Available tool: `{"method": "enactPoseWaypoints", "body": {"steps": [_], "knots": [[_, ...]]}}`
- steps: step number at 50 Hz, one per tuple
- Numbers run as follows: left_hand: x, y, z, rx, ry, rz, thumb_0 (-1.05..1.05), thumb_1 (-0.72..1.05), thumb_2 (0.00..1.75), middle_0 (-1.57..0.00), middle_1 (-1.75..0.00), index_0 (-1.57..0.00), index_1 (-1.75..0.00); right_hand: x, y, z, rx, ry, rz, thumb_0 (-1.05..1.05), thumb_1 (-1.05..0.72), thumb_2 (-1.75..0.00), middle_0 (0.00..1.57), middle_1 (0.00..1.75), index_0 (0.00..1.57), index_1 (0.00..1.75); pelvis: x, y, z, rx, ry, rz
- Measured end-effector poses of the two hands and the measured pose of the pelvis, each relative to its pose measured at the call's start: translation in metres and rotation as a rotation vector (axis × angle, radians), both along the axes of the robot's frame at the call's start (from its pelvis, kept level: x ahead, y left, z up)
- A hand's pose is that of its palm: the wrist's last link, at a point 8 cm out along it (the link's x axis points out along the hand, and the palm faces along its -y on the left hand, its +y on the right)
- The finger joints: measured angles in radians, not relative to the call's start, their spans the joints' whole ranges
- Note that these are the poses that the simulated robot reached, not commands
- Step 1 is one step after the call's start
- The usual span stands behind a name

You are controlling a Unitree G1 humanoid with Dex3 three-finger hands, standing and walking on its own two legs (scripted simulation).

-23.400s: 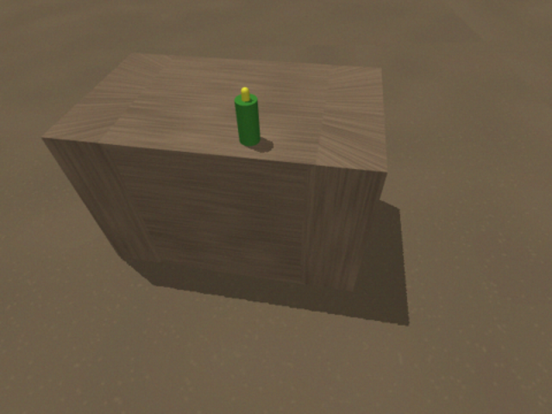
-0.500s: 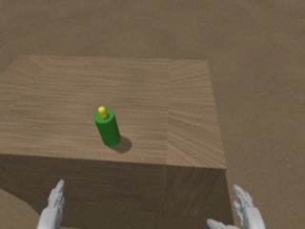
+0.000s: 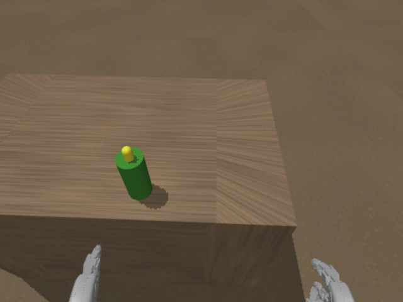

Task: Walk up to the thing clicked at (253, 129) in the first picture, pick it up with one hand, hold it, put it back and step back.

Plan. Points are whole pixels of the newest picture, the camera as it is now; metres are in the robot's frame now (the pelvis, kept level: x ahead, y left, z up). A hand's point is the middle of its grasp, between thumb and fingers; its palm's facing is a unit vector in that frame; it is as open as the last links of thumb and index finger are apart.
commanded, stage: home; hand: left
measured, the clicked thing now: (133, 171) +0.41 +0.18 +0.00
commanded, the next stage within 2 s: none
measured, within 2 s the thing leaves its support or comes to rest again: neither
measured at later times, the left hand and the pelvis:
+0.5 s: hand out of the picture +0.03 +0.25 -0.12, palm faces -0.02 -0.92 -0.39, open 17.5 cm; pelvis -0.02 -0.01 +0.03, yaw +2 degrees
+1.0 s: hand out of the picture +0.02 +0.24 -0.11, palm faces +0.02 -0.93 -0.37, open 17.3 cm; pelvis -0.02 -0.02 +0.04, yaw +2 degrees
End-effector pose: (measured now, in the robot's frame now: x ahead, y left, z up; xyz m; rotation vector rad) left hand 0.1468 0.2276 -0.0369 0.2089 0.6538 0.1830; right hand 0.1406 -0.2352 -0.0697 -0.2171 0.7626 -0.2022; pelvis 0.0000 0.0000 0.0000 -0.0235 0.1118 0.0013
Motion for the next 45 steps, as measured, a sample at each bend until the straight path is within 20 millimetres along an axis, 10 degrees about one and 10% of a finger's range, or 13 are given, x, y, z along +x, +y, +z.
{"method": "enactPoseWaypoints", "body": {"steps": [7, 18, 30, 45], "knots": [[-0.011, 0.021, -0.029, 0.085, 0.141, -0.101, -0.01, -0.56, 0.04, -0.05, -0.06, -0.05, -0.05, -0.01, -0.013, -0.02, -0.06, 0.155, 0.121, 0.01, -0.9, -0.9, 0.2, 0.3, 0.2, 0.3, -0.003, 0.0, 0.0, 0.012, -0.055, 0.012], [-0.083, 0.066, -0.047, 0.135, 0.43, 0.009, -0.01, -0.54, 0.05, -0.05, -0.06, -0.05, -0.06, -0.05, -0.062, -0.018, -0.095, 0.311, 0.057, 0.01, -0.9, -0.9, 0.2, 0.3, 0.2, 0.3, -0.01, -0.007, 0.015, 0.022, -0.13, 0.023], [-0.135, 0.061, -0.041, 0.103, 0.589, 0.075, -0.01, -0.53, 0.06, -0.05, -0.06, -0.06, -0.06, -0.094, -0.069, -0.016, -0.061, 0.469, 0.054, 0.01, -0.9, -0.9, 0.2, 0.3, 0.2, 0.3, -0.02, -0.016, 0.036, 0.03, -0.165, 0.038], [-0.14, 0.053, -0.035, 0.087, 0.621, 0.111, -0.01, -0.51, 0.07, -0.05, -0.06, -0.06, -0.06, -0.104, -0.074, -0.016, -0.05, 0.512, 0.046, 0.01, -0.9, -0.9, 0.2, 0.3, 0.2, 0.3, -0.022, -0.023, 0.044, 0.031, -0.174, 0.043]]}}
